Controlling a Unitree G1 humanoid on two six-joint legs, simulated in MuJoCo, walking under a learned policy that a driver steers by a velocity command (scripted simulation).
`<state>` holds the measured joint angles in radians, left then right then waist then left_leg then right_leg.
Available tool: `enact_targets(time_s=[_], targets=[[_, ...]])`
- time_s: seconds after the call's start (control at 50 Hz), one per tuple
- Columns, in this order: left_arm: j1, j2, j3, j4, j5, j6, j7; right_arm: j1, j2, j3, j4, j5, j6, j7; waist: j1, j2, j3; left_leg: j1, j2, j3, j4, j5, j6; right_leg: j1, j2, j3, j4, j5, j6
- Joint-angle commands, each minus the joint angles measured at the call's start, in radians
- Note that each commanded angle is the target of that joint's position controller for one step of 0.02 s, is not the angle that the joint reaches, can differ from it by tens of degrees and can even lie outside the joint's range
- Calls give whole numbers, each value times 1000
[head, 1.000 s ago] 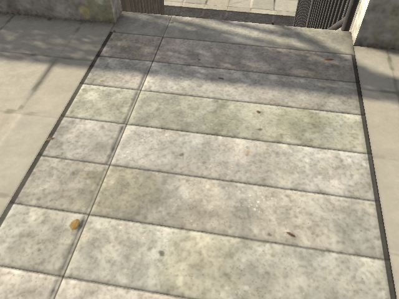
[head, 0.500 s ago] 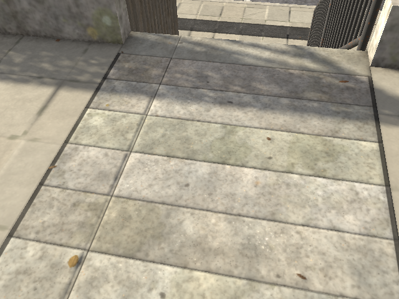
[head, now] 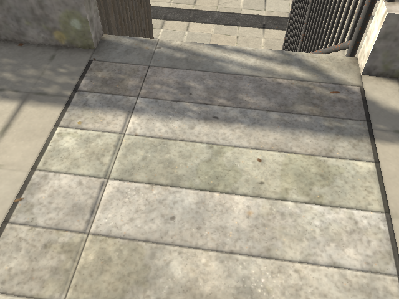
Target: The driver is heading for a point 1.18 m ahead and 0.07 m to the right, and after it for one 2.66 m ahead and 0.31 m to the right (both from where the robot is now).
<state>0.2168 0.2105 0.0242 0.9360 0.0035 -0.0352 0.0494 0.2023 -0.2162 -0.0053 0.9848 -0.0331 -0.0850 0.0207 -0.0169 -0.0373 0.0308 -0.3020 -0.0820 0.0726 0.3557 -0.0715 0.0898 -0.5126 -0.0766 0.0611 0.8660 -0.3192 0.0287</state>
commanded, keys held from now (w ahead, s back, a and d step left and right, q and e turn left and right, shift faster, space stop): no key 0.96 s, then w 0.04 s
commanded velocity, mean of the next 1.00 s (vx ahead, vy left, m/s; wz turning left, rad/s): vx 0.02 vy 0.00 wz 0.00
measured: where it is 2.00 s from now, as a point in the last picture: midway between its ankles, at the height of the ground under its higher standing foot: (226, 291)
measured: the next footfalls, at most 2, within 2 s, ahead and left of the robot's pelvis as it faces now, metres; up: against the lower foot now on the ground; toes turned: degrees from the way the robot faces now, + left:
right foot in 0.12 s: +0.11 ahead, -0.14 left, +0.00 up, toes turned +0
left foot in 1.78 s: +0.54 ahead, +0.05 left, +0.00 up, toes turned +3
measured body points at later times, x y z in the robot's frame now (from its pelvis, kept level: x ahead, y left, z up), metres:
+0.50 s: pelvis +0.07 -0.03 +0.00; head +0.09 -0.03 +0.45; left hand +0.09 +0.20 -0.15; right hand +0.11 -0.27 -0.15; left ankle +0.07 +0.07 -0.74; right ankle +0.07 -0.14 -0.74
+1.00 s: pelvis +0.07 -0.03 +0.00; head +0.09 -0.03 +0.45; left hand +0.09 +0.20 -0.16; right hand +0.10 -0.26 -0.16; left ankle +0.07 +0.07 -0.74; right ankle +0.07 -0.14 -0.74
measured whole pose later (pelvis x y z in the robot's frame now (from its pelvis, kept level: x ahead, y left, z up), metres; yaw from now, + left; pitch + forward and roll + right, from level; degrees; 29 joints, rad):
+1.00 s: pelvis +0.07 -0.03 +0.00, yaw +0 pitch -1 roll +0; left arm 0.25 0.16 0.04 1.11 0.00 -0.01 0.05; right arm 0.23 -0.17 -0.02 1.11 0.00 -0.01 -0.04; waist 0.00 0.00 0.04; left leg -0.21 -0.01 0.03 0.50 -0.27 0.03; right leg -0.19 0.00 -0.01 0.50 -0.28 -0.01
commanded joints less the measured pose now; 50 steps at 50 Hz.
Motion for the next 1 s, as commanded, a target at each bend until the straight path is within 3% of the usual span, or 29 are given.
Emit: enact_targets(time_s=[0.02, 0.06, 0.1, 0.12, 0.14, 0.16, 0.18, 0.22, 0.28, 0.36, 0.52, 0.96, 0.98, 1.0], targets=[[146, 58, 15, 14, 2, 33, 6, -60, -148, -29, -61, 13, 4, -22, 47, 130, -115, -126, 269, -182, -165, -79, 162, 272, 4, -22, -127, 77, 2], [119, 66, 21, 13, 6, 36, 4, -66, -134, -25, -57, 27, 18, -31, 56, 122, -65, -163, 259, -209, -163, -307, 129, 313, 22, -43, -243, 116, -16], [115, 61, 22, 22, 20, 33, 2, -26, -89, -9, -39, 36, 25, -33, 58, 81, -24, -172, 216, -213, -126, -433, 61, 357, 15, -35, -384, 136, -46], [125, 81, 22, 21, 25, 29, 4, 3, -79, -5, -31, 35, 26, -33, 42, 40, -1, -175, 179, -196, -68, -431, 22, 359, -39, 24, -446, 158, -69], [93, 162, 42, 34, 7, 26, 6, 84, -82, -13, -22, 33, 28, -35, -37, -94, 28, -148, 97, -113, -42, -362, -7, 278, -49, 50, -464, 52, -106], [86, 108, 36, 47, 3, 19, -1, 63, -81, -13, -13, 25, 36, -44, -14, -121, 27, -29, 76, -64, 8, -279, -28, 166, -23, 47, -515, -109, -105], [74, 75, 30, 50, 7, 11, -4, 56, -86, -16, -11, 25, 44, -49, -15, -116, 29, 24, 78, -60, 34, -241, -32, 127, -12, 45, -542, -150, -90], [39, 66, 29, 47, 6, -4, -7, 63, -83, -17, 4, 22, 54, -57, -19, -79, 13, 53, 89, -66, 48, -199, -26, 143, 4, 28, -529, -57, -65], [69, 62, 31, 66, -4, -15, -7, 58, -73, -15, 18, 25, 49, -52, -1, -17, -28, 54, 101, -75, 52, -116, -22, 232, 14, 8, -473, 123, -65], [93, 60, 30, 85, -5, -11, -8, 50, -66, -16, 31, 33, 48, -48, 13, 17, -54, 72, 104, -74, 73, -25, -26, 287, 24, -9, -433, 248, -72], [95, 47, 28, 106, -6, 5, -10, 65, -61, -17, 62, 36, 65, -53, 13, 38, -32, 100, 108, -79, 92, 39, -32, 299, 38, -26, -420, 305, -71], [84, 26, 26, 152, -5, 21, -1, 59, -41, -28, 108, 35, 71, -60, 15, 36, 19, 94, 112, -90, 52, -53, -36, 297, 53, -43, -455, 186, -57], [106, 16, 24, 166, -5, 23, -1, 81, -34, -27, 120, 35, 72, -61, 15, 41, -5, 103, 103, -83, 44, -169, -31, 305, 67, -58, -452, 81, -60], [114, 24, 28, 170, -12, 24, 1, 92, -54, -36, 125, 43, 75, -63, 12, 51, 10, 88, 95, -85, 44, -366, -14, 278, 91, -81, -421, -83, -72]])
